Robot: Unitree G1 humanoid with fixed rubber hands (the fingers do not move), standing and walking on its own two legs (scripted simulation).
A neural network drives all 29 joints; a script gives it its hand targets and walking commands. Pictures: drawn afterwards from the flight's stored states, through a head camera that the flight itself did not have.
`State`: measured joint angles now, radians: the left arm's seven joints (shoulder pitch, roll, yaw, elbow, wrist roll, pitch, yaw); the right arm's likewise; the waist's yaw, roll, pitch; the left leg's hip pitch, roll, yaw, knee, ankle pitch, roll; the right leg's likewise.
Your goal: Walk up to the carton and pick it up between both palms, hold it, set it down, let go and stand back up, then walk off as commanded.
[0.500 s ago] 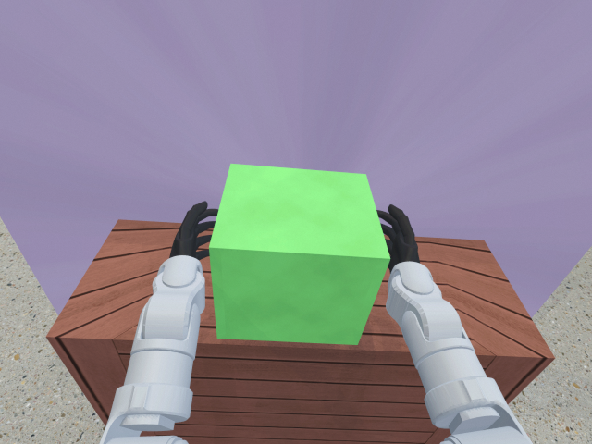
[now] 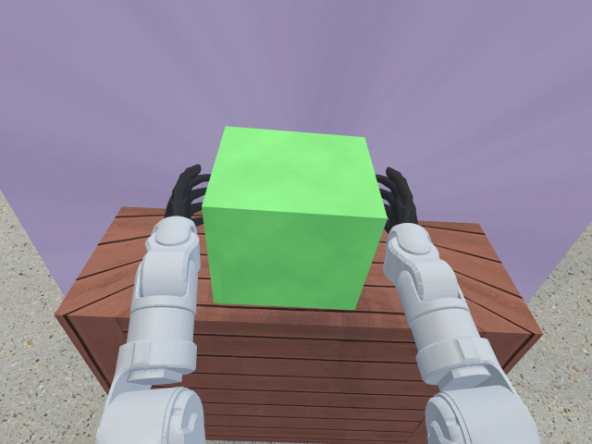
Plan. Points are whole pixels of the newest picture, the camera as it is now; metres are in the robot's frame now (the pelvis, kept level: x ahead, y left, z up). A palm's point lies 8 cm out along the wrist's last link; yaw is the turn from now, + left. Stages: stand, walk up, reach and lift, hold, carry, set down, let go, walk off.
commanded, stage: reach and lift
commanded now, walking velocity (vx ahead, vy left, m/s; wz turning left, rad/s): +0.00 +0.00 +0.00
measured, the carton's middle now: (290, 218) +0.41 +0.01 +0.14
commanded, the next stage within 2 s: hold in 0.40 s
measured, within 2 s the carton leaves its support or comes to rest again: neither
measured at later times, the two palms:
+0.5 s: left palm (180, 212) +0.37 +0.16 +0.18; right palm (406, 219) +0.36 -0.14 +0.18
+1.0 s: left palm (178, 204) +0.37 +0.16 +0.19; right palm (407, 208) +0.36 -0.14 +0.20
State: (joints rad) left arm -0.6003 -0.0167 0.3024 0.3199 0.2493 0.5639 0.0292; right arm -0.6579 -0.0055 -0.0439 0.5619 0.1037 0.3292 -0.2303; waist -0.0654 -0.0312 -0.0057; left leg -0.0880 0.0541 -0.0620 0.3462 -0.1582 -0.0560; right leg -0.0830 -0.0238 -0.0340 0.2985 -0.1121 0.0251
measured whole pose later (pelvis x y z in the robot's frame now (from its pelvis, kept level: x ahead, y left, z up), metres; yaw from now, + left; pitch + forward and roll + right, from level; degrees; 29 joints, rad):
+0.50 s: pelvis +0.01 +0.02 +0.00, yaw +0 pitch -10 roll -1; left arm -0.57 -0.04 0.27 0.32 0.28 0.61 0.05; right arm -0.65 -0.05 -0.01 0.61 0.20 0.32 -0.23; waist -0.10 -0.03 -0.03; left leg 0.00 0.04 -0.05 0.37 -0.20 -0.04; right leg 0.03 -0.04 -0.03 0.26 -0.12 0.04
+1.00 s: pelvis +0.00 +0.00 +0.00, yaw +0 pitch -8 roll -1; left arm -0.65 -0.02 0.33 0.28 0.31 0.68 -0.01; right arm -0.72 -0.02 -0.03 0.56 0.16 0.40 -0.24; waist -0.08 -0.02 -0.01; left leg -0.03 0.05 -0.06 0.34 -0.17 -0.05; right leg -0.03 -0.03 -0.04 0.29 -0.12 0.03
